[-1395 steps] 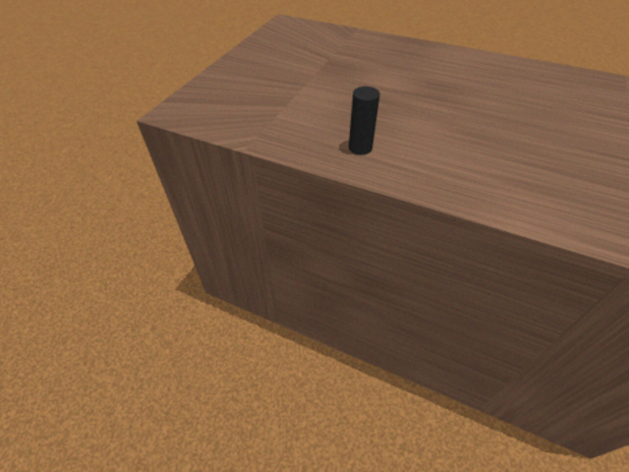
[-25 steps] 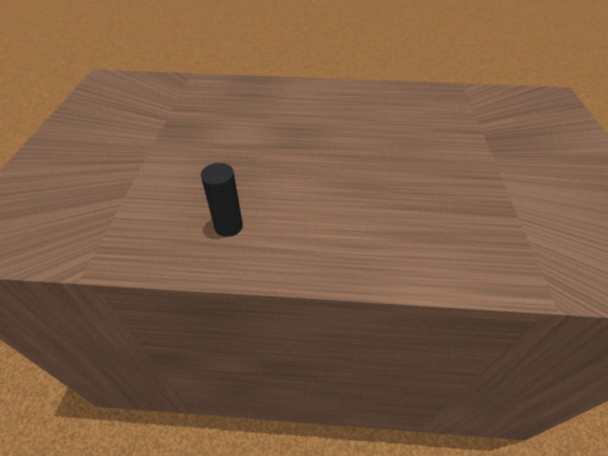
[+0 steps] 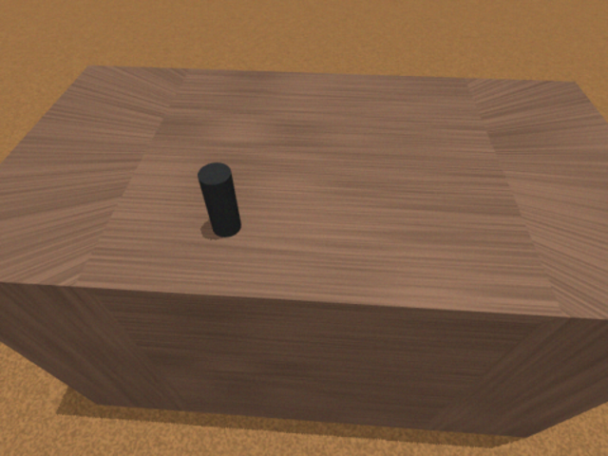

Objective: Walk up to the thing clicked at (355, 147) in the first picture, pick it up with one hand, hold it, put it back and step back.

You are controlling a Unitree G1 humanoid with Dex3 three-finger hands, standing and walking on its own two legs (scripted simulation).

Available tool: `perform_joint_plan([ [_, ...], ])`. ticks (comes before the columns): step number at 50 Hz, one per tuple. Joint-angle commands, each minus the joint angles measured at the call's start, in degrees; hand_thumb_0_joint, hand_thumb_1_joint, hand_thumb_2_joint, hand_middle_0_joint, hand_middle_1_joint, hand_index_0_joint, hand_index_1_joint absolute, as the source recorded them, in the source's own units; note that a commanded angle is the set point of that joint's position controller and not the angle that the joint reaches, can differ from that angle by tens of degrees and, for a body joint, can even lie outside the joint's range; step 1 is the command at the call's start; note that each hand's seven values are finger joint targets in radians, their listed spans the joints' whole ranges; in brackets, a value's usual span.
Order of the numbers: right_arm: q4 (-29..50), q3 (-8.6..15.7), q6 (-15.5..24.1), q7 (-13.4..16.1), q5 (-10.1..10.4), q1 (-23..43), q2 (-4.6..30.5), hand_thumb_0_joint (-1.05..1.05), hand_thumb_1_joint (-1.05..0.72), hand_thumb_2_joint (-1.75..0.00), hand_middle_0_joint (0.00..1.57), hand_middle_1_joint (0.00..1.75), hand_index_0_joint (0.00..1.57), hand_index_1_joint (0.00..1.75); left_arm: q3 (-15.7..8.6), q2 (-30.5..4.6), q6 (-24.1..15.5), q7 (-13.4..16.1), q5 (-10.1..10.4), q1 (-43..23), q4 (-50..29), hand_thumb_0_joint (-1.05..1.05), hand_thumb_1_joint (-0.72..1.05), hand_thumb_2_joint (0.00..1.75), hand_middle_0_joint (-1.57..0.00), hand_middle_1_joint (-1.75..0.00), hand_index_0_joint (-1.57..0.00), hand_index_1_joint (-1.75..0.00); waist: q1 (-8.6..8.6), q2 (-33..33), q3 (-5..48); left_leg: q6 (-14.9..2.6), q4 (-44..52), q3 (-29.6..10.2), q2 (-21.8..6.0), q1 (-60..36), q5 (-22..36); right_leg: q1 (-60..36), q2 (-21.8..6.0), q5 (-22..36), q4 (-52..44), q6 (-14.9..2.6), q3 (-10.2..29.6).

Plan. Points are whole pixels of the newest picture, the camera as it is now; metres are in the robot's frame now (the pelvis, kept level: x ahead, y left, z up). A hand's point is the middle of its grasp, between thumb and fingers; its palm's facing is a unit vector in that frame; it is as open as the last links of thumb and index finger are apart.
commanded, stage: stand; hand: left
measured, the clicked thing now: (221, 202) +0.49 +0.15 +0.03
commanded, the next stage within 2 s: step back in 0.66 s
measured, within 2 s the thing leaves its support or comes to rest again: neither
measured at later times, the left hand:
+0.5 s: hand out of the picture +0.07 +0.25 -0.16, palm faces -0.03 -0.94 -0.35, open 7.4 cm
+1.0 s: hand out of the picture +0.06 +0.29 -0.18, palm faces -0.02 -0.92 -0.39, open 7.4 cm
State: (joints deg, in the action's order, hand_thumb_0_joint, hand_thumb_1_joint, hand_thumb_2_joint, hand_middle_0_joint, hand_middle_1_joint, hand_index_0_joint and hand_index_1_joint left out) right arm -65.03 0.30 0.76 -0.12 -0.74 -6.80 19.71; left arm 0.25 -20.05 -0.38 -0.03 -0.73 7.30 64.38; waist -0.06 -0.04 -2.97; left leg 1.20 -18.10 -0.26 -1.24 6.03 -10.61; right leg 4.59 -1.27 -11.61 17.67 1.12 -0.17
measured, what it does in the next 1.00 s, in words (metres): shifts its weight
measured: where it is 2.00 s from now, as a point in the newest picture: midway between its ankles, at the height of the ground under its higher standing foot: outside the picture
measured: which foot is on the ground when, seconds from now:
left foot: down 0.00-1.00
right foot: down 0.00-1.00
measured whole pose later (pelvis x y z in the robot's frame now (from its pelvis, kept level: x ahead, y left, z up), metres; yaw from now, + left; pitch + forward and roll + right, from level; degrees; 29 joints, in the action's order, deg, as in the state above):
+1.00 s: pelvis -0.06 +0.02 -0.03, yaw +1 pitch -2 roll +0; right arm -54.6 4.1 -2.5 -0.9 0.2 -6.3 23.6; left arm -3.0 -22.6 3.0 0.4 -1.8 3.2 53.4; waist 0.7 1.4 -9.5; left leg -2.9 -48.0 -2.3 2.0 20.2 -26.1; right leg 19.3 -3.7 -17.5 38.9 1.3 0.3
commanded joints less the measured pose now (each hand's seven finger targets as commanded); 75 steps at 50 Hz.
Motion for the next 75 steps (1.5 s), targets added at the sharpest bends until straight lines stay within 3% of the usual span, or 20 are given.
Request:
perform_joint_plan([
  [1, 3.4, 1.9, 0.9, 0.8, 0.3, 1.8, 12.6, 0.00, -0.90, -0.90, 0.20, 0.30, 0.20, 0.30, -2.2, -12.0, -1.4, 0.9, 0.3, -1.5, -3.1, 0.00, 0.90, 0.90, -0.20, -0.30, -0.20, -0.30, -0.02, -0.7, 4.2, -1.95, 1.7, -4.3, -6.2, -1.9, 13.8, -0.2, -6.6, 14.2, -2.0, -1.93, 4.0],
  [29, 3.9, 2.1, 0.9, 0.9, 0.1, 1.8, 12.2, 0.00, -0.90, -0.90, 0.20, 0.30, 0.20, 0.30, -2.8, -12.2, -1.1, 0.9, 0.3, -2.3, -3.4, 0.00, 0.90, 0.90, -0.20, -0.30, -0.20, -0.30, 0.07, -0.5, 4.0, -1.85, 2.6, -4.0, -6.2, -1.3, 10.9, -0.5, -6.4, 11.0, -2.2, -2.32, 4.0],
  [32, 4.0, 2.2, 0.9, 0.8, 0.2, 2.0, 12.5, 0.00, -0.90, -0.90, 0.20, 0.30, 0.20, 0.30, -2.7, -12.1, -1.3, 0.8, 0.1, -1.8, -3.4, 0.00, 0.90, 0.90, -0.20, -0.30, -0.20, -0.30, -0.04, -0.7, 4.5, -2.14, 2.1, -4.0, -6.4, -2.1, 12.6, -0.6, -6.6, 12.8, -2.3, -2.21, 4.1],
  [33, 4.9, 3.3, -0.1, 0.6, 0.7, 3.6, 15.4, 0.00, -0.90, -0.90, 0.20, 0.30, 0.20, 0.30, -5.2, -15.8, -0.6, 1.1, 1.0, -2.3, -4.8, 0.00, 0.90, 0.90, -0.20, -0.30, -0.20, -0.30, -0.18, 0.4, -1.6, -3.76, -3.3, -5.1, -5.7, 2.2, 21.1, 3.4, -5.2, 20.8, 3.4, -2.44, 3.9],
  [36, 7.1, 4.0, -0.9, 0.5, 1.5, 2.0, 14.8, 0.00, -0.90, -0.90, 0.20, 0.30, 0.20, 0.30, -5.7, -14.4, 0.0, 1.5, 1.3, -0.9, -7.1, 0.00, 0.90, 0.90, -0.20, -0.30, -0.20, -0.30, 0.14, -0.5, 5.6, -5.74, -8.7, -4.2, -6.0, 0.6, 27.1, 1.7, -4.7, 23.5, 8.9, -4.35, 2.5],
  [42, 11.1, 4.9, -2.6, 0.3, 1.3, 1.2, 13.9, 0.00, -0.90, -0.90, 0.20, 0.30, 0.20, 0.30, -6.7, -16.5, 1.5, 1.3, 0.7, -3.1, -12.3, 0.00, 0.90, 0.90, -0.20, -0.30, -0.20, -0.30, 0.32, 3.6, 7.5, -5.92, -22.1, -2.4, -0.6, 5.9, 11.2, 7.2, -11.6, 20.5, 10.0, -11.32, 10.1],
  [45, 12.3, 5.6, -3.7, -0.2, 0.7, -2.2, 13.1, 0.00, -0.90, -0.90, 0.20, 0.30, 0.20, 0.30, -7.3, -18.7, 1.6, 1.3, -0.9, -7.3, -15.4, 0.00, 0.90, 0.90, -0.20, -0.30, -0.20, -0.30, 1.14, 11.9, 3.7, -4.75, -38.9, -4.1, 3.5, 8.0, -21.6, 17.4, -20.6, 18.4, 5.4, -17.69, 17.1],
  [48, 12.4, 6.2, -3.1, -0.4, 1.2, -7.1, 13.6, 0.00, -0.90, -0.90, 0.20, 0.30, 0.20, 0.30, -6.8, -17.5, 1.4, 1.5, -1.3, -10.8, -17.7, 0.00, 0.90, 0.90, -0.20, -0.30, -0.20, -0.30, 3.33, 11.2, 3.9, -4.52, -31.3, -3.8, 1.7, 8.9, -16.9, 16.2, -16.3, 17.9, 11.7, -13.62, 12.0],
  [50, 11.8, 6.3, -2.1, -0.2, 0.2, -9.4, 13.6, 0.00, -0.90, -0.90, 0.20, 0.30, 0.20, 0.30, -6.4, -16.1, 2.2, 1.4, -0.7, -10.0, -18.5, 0.00, 0.90, 0.90, -0.20, -0.30, -0.20, -0.30, 3.96, 6.6, 4.1, -4.26, -13.3, -2.0, 0.5, 7.8, -0.1, 13.7, -10.0, 10.6, 20.7, -8.53, 7.5],
  [51, 12.5, 7.1, -1.6, 0.1, -1.1, -7.8, 17.4, 0.00, -0.90, -0.90, 0.20, 0.30, 0.20, 0.30, -6.0, -12.8, 2.8, 1.4, 0.1, -8.0, -19.2, 0.00, 0.90, 0.90, -0.20, -0.30, -0.20, -0.30, 2.33, -7.3, 3.0, -6.60, -5.3, -17.1, -7.9, 8.1, 14.2, 17.6, -0.7, -0.8, 32.4, -4.91, 4.3],
  [52, 14.0, 7.8, -1.0, 0.1, -1.9, -5.6, 21.2, 0.00, -0.90, -0.90, 0.20, 0.30, 0.20, 0.30, -6.0, -11.1, 3.2, 1.8, 0.2, -6.2, -19.0, 0.00, 0.90, 0.90, -0.20, -0.30, -0.20, -0.30, 0.88, -12.2, 2.4, -11.52, -2.6, -28.4, -15.9, 5.8, 25.6, 24.1, 7.4, -24.2, 41.1, -3.01, 5.7],
  [53, 15.1, 8.1, -0.9, 0.2, -0.9, -4.7, 23.9, 0.00, -0.90, -0.90, 0.20, 0.30, 0.20, 0.30, -6.4, -12.4, 3.4, 2.5, -0.2, -4.5, -18.9, 0.00, 0.90, 0.90, -0.20, -0.30, -0.20, -0.30, 1.62, -11.1, 5.6, -17.57, -3.2, -31.6, -20.7, 6.8, 29.4, 22.6, 8.3, -28.7, 48.6, -2.73, 11.2],
  [57, 17.7, 6.8, -0.8, 1.8, -1.4, 2.2, 17.7, 0.00, -0.90, -0.90, 0.20, 0.30, 0.20, 0.30, -6.7, -13.7, 3.3, 2.4, 0.6, 0.2, -16.1, 0.00, 0.90, 0.90, -0.20, -0.30, -0.20, -0.30, -2.19, -10.1, 4.5, -14.70, -7.0, -16.9, -13.7, 3.6, 23.6, 25.7, 7.1, -18.7, 56.0, -1.89, 12.3],
  [63, 18.2, 6.7, -0.9, 2.3, -0.7, -4.6, 16.1, 0.00, -0.90, -0.90, 0.20, 0.30, 0.20, 0.30, -7.2, -12.8, 2.8, 1.3, -0.1, -1.9, -19.4, 0.00, 0.90, 0.90, -0.20, -0.30, -0.20, -0.30, 2.28, -7.6, 5.5, -16.03, -8.8, -14.8, -14.0, -5.1, 25.3, 24.4, 5.7, -18.8, 43.1, 0.83, 8.9],
  [68, 20.2, 6.6, -1.7, 1.8, -0.8, -2.4, 17.6, 0.00, -0.90, -0.90, 0.20, 0.30, 0.20, 0.30, -7.4, -11.6, 2.4, 0.5, -0.2, 3.7, -18.0, 0.00, 0.90, 0.90, -0.20, -0.30, -0.20, -0.30, 1.34, -10.9, 8.9, -14.10, -10.1, -12.8, -13.1, -0.8, 18.1, 13.2, 3.1, -15.8, 23.8, -0.55, 2.7],
  [71, 20.5, 6.0, -2.6, 1.4, 0.2, -0.4, 16.3, 0.00, -0.90, -0.90, 0.20, 0.30, 0.20, 0.30, -8.1, -12.5, 1.7, 0.6, -1.2, 9.4, -15.8, 0.00, 0.90, 0.90, -0.20, -0.30, -0.20, -0.30, -1.51, -7.8, 8.7, -7.81, -14.9, -9.5, -8.9, 11.6, 7.3, 0.5, 0.6, -0.6, 6.1, -3.73, 3.6],
  [72, 20.8, 5.2, -2.7, 1.4, 0.5, -1.6, 13.7, 0.00, -0.90, -0.90, 0.20, 0.30, 0.20, 0.30, -9.4, -16.8, 1.3, 0.5, -2.0, 8.1, -16.8, 0.00, 0.90, 0.90, -0.20, -0.30, -0.20, -0.30, -0.48, 4.4, 6.0, -3.84, -23.2, -7.3, -1.3, 23.2, -5.2, -1.5, -8.5, -1.2, 3.6, -6.96, 19.4],
  [73, 21.6, 5.3, -2.7, 2.1, 0.8, 1.7, 12.7, 0.00, -0.90, -0.90, 0.20, 0.30, 0.20, 0.30, -10.5, -22.1, 1.6, 0.4, -1.1, 4.6, -18.5, 0.00, 0.90, 0.90, -0.20, -0.30, -0.20, -0.30, -2.97, 14.6, 2.7, -1.32, -37.3, -4.1, 7.3, 23.6, -24.2, 10.2, -20.7, 4.1, -0.5, -17.15, 29.7],
  [74, 20.3, 6.1, -3.1, 2.4, 0.4, 1.5, 14.7, 0.00, -0.90, -0.90, 0.20, 0.30, 0.20, 0.30, -10.1, -21.5, 1.1, 0.5, -1.6, 1.8, -20.6, 0.00, 0.90, 0.90, -0.20, -0.30, -0.20, -0.30, -2.49, 12.8, -0.5, -0.67, -47.9, -9.3, 5.6, 21.3, -25.4, 17.3, -23.2, 7.0, -0.9, -19.67, 32.9],
  [75, 19.4, 5.8, -2.9, 2.2, 0.9, -1.0, 15.1, 0.00, -0.90, -0.90, 0.20, 0.30, 0.20, 0.30, -9.4, -18.0, 0.8, 0.8, -0.7, -1.3, -21.7, 0.00, 0.90, 0.90, -0.20, -0.30, -0.20, -0.30, -0.20, 8.0, -1.0, -1.03, -51.0, -11.7, 6.5, 21.0, -21.0, 16.5, -18.7, 13.1, 1.9, -17.15, 24.8],
])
